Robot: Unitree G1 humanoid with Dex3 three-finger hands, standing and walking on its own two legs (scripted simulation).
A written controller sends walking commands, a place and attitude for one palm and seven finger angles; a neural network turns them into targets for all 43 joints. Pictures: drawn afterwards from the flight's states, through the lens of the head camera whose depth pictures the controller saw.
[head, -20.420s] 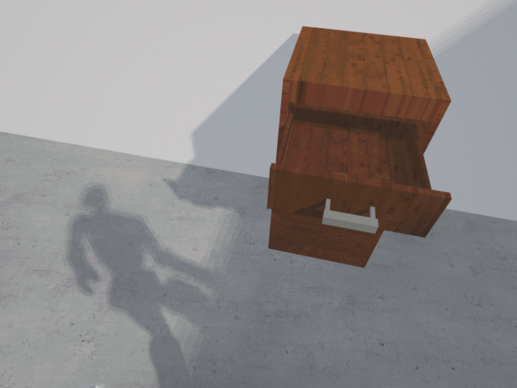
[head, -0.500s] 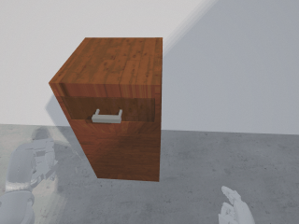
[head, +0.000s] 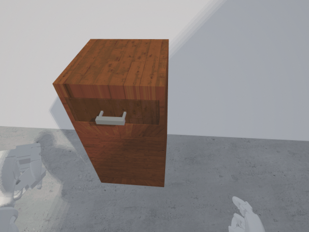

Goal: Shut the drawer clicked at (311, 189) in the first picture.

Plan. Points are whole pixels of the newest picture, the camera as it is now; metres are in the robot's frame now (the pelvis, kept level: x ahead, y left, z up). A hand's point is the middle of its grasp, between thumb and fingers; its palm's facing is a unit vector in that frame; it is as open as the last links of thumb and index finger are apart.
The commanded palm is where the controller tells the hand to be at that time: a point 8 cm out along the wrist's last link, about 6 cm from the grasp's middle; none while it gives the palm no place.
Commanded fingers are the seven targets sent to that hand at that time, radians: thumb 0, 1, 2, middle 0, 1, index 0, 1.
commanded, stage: step back with the hand held close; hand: left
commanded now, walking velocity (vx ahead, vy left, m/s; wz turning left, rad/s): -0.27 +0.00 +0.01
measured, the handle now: (111, 117) +0.57 +0.26 -0.08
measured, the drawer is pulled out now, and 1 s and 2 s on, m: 0.00 0.00 0.00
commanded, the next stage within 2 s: stop stepping back and stand still in 1.32 s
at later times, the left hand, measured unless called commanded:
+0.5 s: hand (8, 187) +0.14 +0.28 +0.16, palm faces +0.32 -0.80 -0.51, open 3.3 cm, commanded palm +0.09 +0.32 +0.18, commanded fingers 0.00 0.90 0.90 -1.40 -1.60 -1.40 -1.60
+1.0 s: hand out of the picture +0.07 +0.29 +0.16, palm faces +0.38 -0.79 -0.48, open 3.3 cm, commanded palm +0.00 +0.32 +0.18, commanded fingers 0.00 0.90 0.90 -1.40 -1.60 -1.40 -1.60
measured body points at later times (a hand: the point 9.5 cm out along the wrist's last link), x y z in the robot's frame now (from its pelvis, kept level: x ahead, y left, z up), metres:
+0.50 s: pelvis -0.05 +0.04 -0.01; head -0.03 +0.05 +0.44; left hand +0.12 +0.32 +0.19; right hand +0.12 -0.20 -0.08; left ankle +0.00 +0.10 -0.74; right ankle -0.03 -0.07 -0.74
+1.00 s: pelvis -0.13 +0.04 -0.02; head -0.09 +0.07 +0.43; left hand +0.04 +0.33 +0.18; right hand +0.05 -0.19 -0.09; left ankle +0.00 +0.10 -0.74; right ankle -0.22 -0.08 -0.74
